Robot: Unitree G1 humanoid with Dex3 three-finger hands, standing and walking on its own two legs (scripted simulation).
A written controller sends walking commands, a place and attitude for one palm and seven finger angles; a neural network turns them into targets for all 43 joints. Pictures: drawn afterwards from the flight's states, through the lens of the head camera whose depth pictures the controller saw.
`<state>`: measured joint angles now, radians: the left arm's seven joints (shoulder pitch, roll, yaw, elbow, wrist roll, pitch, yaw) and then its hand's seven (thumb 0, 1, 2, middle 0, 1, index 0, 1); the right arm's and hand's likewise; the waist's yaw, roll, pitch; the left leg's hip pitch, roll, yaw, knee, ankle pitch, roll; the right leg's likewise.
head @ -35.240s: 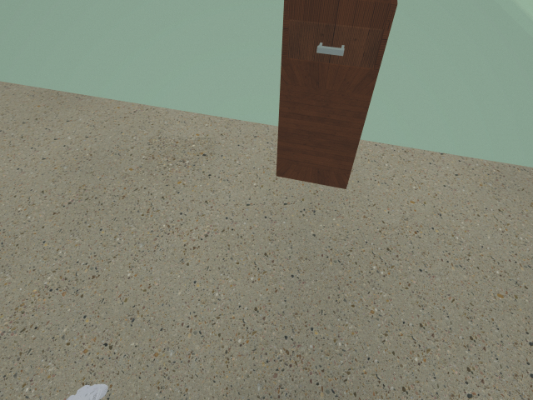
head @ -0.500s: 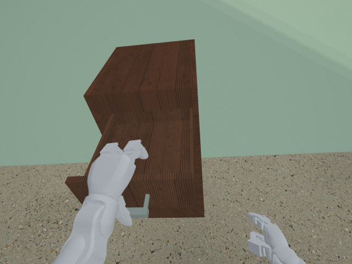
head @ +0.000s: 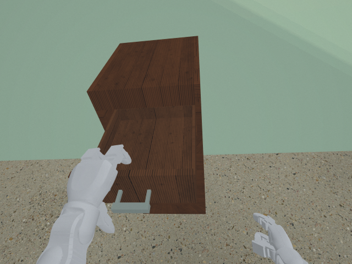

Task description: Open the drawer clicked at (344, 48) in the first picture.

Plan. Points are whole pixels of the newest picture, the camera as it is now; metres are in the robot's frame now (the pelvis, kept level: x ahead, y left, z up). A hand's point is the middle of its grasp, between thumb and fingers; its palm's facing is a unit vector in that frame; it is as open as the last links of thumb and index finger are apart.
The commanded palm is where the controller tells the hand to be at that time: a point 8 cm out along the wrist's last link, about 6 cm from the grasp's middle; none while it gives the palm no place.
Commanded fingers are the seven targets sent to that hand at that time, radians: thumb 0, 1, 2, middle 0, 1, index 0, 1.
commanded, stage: draw the hand back to the body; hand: left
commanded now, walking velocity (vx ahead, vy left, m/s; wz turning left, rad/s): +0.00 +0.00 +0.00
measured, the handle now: (132, 200) +0.28 +0.19 -0.04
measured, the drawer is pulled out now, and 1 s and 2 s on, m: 0.29 0.29 0.29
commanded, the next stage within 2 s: step back with the hand held close in 1.20 s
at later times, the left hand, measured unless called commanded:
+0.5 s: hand (88, 182) +0.21 +0.20 +0.16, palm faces +0.31 -0.89 -0.33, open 12.9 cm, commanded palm +0.16 +0.25 +0.17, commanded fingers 0.00 0.06 0.54 -0.26 -0.84 -0.26 -0.84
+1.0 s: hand (56, 186) +0.19 +0.26 +0.16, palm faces +0.42 -0.81 -0.40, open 8.6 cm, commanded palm +0.14 +0.30 +0.17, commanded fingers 0.00 0.90 0.90 -0.20 -0.30 -0.20 -0.30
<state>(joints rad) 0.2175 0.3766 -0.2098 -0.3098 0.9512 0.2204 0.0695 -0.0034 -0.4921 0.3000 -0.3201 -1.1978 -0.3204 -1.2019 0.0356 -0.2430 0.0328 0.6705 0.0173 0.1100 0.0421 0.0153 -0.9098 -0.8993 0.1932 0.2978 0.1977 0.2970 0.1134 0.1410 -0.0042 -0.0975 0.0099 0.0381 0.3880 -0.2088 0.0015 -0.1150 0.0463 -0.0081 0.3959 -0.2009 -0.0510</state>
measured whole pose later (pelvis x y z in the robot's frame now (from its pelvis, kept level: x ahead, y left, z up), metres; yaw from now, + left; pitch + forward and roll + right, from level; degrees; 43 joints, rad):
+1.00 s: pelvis +0.02 +0.02 +0.00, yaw +1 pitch -4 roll -1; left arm 0.53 0.32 0.29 -0.47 -0.05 -0.13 0.11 0.00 0.59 0.77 -0.23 -0.49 -0.23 -0.49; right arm 0.17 -0.21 0.01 0.64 -0.01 -0.13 -0.07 0.02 -0.91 -0.90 0.20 0.30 0.20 0.30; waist 0.06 0.07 0.03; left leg -0.10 0.00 0.02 0.42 -0.25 0.02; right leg -0.08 0.04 -0.03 0.37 -0.22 -0.03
